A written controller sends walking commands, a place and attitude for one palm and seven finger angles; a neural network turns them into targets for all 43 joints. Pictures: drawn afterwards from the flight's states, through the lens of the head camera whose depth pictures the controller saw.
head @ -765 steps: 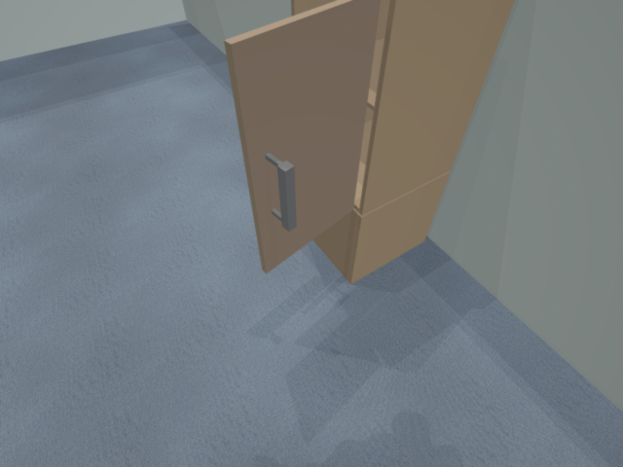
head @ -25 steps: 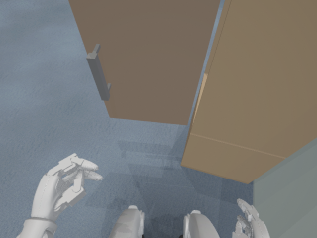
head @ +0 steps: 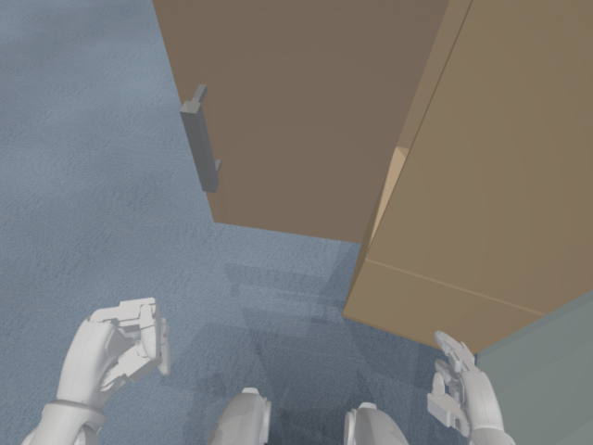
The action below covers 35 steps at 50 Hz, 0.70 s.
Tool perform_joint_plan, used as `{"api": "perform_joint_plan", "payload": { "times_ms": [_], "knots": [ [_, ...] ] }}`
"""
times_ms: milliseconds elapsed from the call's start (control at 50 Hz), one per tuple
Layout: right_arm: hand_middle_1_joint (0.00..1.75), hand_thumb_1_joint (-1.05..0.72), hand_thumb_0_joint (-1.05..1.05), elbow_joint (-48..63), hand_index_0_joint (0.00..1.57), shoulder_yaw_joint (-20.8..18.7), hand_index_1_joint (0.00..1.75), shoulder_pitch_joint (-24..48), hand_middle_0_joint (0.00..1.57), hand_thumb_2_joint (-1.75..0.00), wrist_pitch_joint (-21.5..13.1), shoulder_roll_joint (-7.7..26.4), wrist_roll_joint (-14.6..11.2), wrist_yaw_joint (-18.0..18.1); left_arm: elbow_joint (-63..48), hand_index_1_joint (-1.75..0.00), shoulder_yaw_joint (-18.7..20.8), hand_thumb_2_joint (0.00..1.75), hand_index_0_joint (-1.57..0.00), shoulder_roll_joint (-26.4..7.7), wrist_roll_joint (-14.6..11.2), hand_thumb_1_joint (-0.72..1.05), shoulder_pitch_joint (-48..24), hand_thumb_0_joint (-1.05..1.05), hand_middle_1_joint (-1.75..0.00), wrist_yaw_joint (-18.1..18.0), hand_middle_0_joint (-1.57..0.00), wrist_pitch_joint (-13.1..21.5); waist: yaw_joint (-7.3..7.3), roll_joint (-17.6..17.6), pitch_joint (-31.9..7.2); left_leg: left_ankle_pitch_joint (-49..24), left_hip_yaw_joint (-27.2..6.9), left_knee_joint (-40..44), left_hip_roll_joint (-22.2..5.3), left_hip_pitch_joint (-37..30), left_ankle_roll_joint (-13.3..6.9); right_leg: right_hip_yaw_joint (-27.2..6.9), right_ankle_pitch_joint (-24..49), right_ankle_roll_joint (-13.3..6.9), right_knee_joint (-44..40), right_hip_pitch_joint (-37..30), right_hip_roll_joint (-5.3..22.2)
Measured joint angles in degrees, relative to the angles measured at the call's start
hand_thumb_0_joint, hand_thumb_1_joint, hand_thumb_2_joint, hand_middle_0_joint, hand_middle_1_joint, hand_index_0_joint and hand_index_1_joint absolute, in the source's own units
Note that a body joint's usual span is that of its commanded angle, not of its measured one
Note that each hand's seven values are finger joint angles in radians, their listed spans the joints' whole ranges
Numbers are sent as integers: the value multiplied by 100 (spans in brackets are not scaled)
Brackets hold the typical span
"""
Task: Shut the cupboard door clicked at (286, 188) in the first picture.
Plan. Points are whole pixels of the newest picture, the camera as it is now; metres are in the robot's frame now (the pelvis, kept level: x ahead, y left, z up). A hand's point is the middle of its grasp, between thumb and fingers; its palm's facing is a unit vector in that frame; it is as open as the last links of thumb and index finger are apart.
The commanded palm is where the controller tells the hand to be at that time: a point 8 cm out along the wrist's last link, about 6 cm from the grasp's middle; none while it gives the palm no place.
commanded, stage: raise the hand and make a fist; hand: left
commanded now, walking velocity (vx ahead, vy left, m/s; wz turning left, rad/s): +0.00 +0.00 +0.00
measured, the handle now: (206, 142) +0.54 +0.20 +0.05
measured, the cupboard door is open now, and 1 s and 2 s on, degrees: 100 100 100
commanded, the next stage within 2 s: bring the fist close to the handle in 0.56 s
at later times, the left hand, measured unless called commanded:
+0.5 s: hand (168, 344) +0.22 +0.17 +0.05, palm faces -0.07 -1.00 -0.04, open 3.1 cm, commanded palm +0.20 +0.23 +0.05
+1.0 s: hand (175, 296) +0.28 +0.18 +0.05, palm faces -0.10 -0.99 -0.03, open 3.1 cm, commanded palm +0.28 +0.23 +0.05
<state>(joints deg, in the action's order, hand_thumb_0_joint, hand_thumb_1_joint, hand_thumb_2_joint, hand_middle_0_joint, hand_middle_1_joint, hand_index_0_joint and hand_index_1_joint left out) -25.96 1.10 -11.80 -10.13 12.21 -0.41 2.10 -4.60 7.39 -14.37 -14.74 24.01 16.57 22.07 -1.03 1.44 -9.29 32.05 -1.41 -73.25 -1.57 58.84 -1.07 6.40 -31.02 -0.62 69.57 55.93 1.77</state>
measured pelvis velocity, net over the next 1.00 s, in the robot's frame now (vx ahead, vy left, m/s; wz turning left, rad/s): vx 0.00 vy -0.01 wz -0.01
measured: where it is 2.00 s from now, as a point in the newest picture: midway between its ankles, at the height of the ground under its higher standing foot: outside the picture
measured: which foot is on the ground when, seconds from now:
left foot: down 0.00-1.00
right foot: down 0.00-1.00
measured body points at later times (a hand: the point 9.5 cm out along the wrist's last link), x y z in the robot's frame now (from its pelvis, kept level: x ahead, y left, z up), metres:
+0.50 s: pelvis +0.00 -0.01 +0.00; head +0.08 -0.01 +0.44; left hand +0.22 +0.23 +0.05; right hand +0.18 -0.26 -0.08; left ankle +0.03 +0.10 -0.63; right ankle +0.03 -0.12 -0.63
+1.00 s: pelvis +0.00 -0.01 +0.00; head +0.08 +0.00 +0.44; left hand +0.28 +0.23 +0.05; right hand +0.17 -0.25 -0.09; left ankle +0.03 +0.10 -0.63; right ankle +0.03 -0.12 -0.63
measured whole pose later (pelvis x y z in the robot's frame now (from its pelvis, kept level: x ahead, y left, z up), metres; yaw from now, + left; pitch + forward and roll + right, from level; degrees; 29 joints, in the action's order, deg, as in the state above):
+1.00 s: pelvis +0.00 -0.01 +0.00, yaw +0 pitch +18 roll -3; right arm -29.9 1.2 -13.5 -9.4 14.1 -1.1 3.1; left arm 8.6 10.6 -15.9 -16.5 5.8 19.2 20.2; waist 0.4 2.0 -8.9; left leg 31.5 -1.4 -73.2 -2.0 60.0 -0.4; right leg 6.2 -30.7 -1.3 70.2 57.6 1.3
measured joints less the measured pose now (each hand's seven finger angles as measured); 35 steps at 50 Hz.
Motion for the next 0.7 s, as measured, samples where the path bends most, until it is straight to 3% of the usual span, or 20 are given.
{"api": "perform_joint_plan", "payload": {
  "times_ms": [400, 700],
  "knots": [
    [30, -90, 2, -227, 20, -172, 30, -285, 20, -90, 49, 168, -59, 69, 275, -150, 198, 90, -129, -19, -227, 90, -165, 2, -150, 202, -129, 67, 126, 30, -4, 24, 31, 29, -56, -19, 82, -41, -53, -75, 61, 57, -56],
    [30, -90, 2, -140, 20, -102, 30, -162, 20, -90, 93, 116, -64, 77, 345, -150, 158, 90, -130, 7, -235, 90, -169, 2, -150, 216, -130, 157, 70, 42, -26, 14, 8, -15, -53, 1, 98, -24, -58, -95, 114, 74, -57]
  ]
}}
